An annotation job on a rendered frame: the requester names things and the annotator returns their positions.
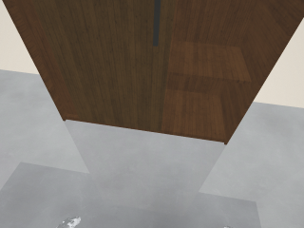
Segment left robot hand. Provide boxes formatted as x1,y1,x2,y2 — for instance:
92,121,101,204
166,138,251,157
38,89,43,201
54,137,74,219
56,216,81,228

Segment wardrobe door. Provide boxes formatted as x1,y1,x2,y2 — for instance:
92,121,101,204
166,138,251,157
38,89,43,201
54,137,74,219
32,0,176,132
13,0,78,115

